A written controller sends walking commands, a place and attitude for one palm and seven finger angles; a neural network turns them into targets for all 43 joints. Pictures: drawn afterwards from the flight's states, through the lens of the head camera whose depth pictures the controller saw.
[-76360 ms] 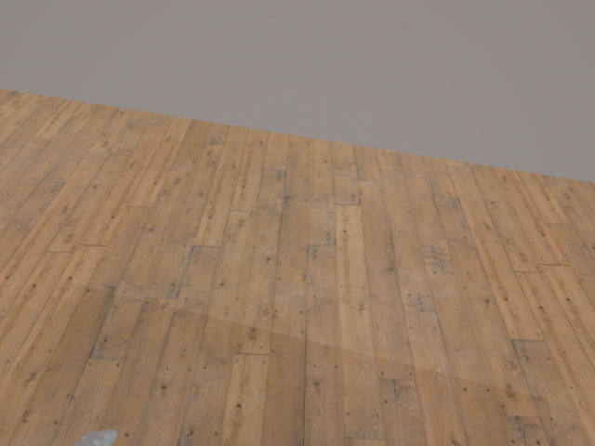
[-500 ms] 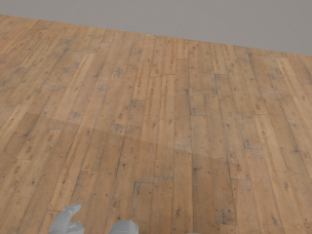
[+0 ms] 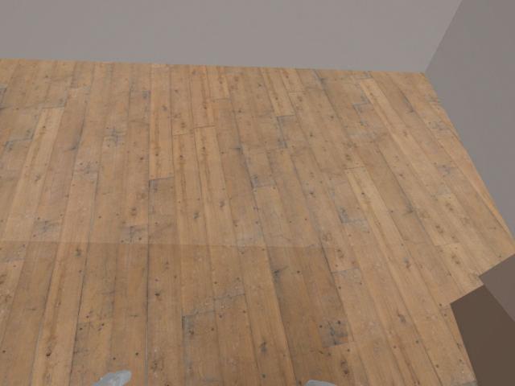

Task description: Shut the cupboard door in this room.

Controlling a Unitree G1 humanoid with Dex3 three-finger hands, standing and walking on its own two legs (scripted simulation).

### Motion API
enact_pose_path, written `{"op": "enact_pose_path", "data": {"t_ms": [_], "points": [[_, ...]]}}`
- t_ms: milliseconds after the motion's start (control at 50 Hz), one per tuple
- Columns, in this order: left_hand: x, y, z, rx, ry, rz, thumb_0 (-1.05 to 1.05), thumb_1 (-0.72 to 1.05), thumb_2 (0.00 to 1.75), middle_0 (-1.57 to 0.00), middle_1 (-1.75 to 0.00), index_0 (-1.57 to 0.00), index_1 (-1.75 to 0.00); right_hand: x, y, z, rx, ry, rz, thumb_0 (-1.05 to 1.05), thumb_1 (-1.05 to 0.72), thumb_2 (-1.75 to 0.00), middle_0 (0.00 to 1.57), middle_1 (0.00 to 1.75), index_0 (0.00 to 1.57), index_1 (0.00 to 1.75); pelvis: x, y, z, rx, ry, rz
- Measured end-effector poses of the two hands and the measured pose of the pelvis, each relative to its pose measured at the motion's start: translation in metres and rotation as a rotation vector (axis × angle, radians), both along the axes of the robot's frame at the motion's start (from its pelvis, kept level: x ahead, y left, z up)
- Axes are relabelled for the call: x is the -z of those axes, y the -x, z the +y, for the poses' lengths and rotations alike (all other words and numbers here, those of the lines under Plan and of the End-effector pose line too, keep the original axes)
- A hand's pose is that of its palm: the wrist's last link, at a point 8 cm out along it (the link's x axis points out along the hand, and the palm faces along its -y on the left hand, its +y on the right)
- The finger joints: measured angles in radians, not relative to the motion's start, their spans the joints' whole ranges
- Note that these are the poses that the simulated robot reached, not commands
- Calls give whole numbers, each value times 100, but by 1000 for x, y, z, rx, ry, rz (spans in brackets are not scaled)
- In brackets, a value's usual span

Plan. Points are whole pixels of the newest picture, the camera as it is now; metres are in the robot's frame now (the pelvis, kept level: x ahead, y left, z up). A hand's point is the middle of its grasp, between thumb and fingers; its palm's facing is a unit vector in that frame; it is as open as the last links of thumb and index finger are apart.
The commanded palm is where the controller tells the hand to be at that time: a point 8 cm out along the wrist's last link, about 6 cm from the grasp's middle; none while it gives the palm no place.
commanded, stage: turn to face it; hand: left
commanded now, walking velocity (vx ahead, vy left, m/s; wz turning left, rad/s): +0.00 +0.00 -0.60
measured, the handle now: out of the picture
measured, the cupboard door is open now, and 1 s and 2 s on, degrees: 21 21 21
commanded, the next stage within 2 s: take the last steps up to it in 1.82 s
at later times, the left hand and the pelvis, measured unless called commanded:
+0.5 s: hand (164, 365) +0.17 +0.18 -0.17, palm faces -0.27 -0.94 -0.20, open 7.4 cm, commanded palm none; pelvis +0.01 +0.01 +0.00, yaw -17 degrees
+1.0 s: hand (213, 342) +0.21 +0.10 -0.17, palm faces -0.54 -0.81 -0.22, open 7.4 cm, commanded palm none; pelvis +0.03 -0.02 +0.00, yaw -34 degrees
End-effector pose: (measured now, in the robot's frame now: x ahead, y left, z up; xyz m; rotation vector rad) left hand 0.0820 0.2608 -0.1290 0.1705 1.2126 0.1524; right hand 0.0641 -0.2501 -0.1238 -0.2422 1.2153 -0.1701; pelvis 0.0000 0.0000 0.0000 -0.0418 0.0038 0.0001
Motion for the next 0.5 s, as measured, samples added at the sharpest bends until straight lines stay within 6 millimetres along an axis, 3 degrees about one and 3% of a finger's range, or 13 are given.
{"op": "enact_pose_path", "data": {"t_ms": [100,180,360,500], "points": [[2,-21,-14,76,-60,-39,1,90,90,-20,-30,-20,-30,24,19,-31,97,-5,26,1,-91,-90,20,30,20,30,16,-1,-13,57,-14,-2],[-3,-23,-22,112,-67,-9,1,90,89,-20,-30,-20,-30,16,20,-38,141,5,18,1,-91,-90,20,30,20,30,8,-1,-12,100,-26,3],[17,-52,-21,204,-9,22,1,90,89,-20,-30,-20,-30,-1,18,-18,207,35,-74,1,-91,-90,20,30,20,30,11,-10,5,212,-31,24],[7,-91,-32,301,15,7,1,90,89,-20,-30,-20,-30,-11,53,-2,281,26,-25,0,-91,-90,20,30,20,30,-2,-15,5,305,-13,17]]}}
